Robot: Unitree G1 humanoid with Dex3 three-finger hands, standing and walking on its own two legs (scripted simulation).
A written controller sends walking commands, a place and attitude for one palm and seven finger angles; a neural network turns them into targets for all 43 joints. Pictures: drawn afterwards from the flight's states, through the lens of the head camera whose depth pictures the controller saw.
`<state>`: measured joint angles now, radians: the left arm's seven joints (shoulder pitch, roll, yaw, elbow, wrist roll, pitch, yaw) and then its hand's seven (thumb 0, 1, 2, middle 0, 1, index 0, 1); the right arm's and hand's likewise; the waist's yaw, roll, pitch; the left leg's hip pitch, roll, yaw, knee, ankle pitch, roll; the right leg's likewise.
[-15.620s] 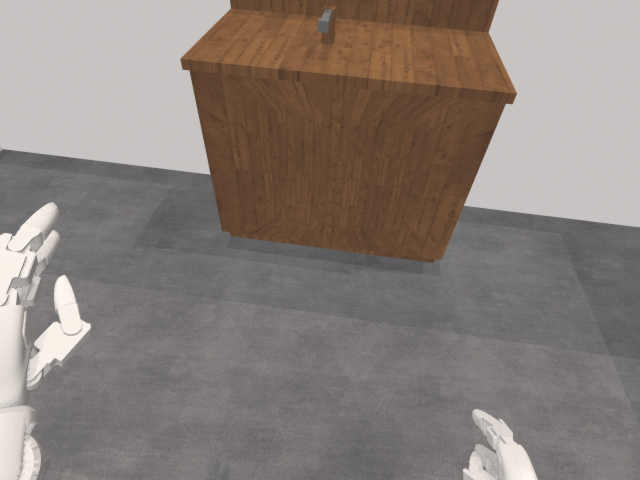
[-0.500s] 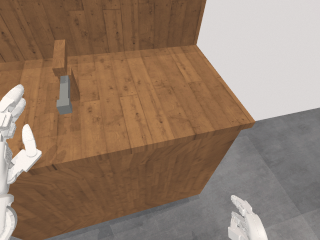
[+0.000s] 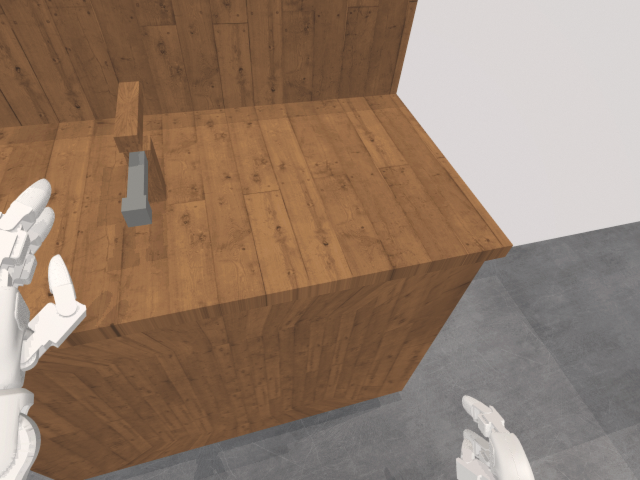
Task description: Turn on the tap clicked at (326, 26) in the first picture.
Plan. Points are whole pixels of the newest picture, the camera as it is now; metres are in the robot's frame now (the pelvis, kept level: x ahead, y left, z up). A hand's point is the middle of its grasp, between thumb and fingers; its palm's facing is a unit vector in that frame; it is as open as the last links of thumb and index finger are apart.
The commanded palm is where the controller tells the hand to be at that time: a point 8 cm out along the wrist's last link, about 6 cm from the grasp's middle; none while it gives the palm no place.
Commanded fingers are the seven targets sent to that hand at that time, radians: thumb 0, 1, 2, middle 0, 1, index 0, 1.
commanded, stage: look again from close up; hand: left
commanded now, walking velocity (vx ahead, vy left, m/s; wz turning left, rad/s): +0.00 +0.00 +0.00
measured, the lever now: (137, 211) +0.38 +0.28 +0.11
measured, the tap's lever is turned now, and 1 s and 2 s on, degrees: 0 0 0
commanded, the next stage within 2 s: turn the palm inward beside the body in 0.08 s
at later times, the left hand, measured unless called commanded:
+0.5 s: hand (125, 332) +0.21 +0.21 +0.14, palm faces +0.32 -0.89 -0.32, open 7.4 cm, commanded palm +0.15 +0.27 +0.18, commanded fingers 0.00 0.90 0.90 -0.20 -0.30 -0.20 -0.30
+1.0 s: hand (116, 330) +0.20 +0.21 +0.16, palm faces +0.53 -0.80 -0.26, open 7.4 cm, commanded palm +0.14 +0.25 +0.18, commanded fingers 0.00 0.90 0.90 -0.20 -0.30 -0.20 -0.30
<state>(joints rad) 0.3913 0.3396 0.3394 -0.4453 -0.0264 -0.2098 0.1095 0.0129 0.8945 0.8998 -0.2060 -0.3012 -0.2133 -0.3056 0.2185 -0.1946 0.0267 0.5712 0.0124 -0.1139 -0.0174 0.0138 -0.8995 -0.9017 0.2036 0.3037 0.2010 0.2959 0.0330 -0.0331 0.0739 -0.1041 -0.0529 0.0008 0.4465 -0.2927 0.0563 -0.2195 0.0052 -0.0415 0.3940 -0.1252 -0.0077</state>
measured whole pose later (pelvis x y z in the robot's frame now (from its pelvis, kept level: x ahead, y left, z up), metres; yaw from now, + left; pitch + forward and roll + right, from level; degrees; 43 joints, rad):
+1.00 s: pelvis +0.01 -0.06 -0.02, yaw +4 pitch +0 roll +1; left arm 0.37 0.32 0.35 -0.46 -0.18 0.05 0.14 0.01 0.89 0.90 -0.21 -0.30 -0.22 -0.31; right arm 0.14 -0.25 0.01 0.70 0.02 -0.12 -0.07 0.01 -0.90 -0.90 0.20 0.30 0.20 0.30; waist 0.06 0.04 -0.03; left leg -0.25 -0.01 -0.06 0.64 -0.39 -0.03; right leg -0.37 0.04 -0.10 0.64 -0.27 -0.09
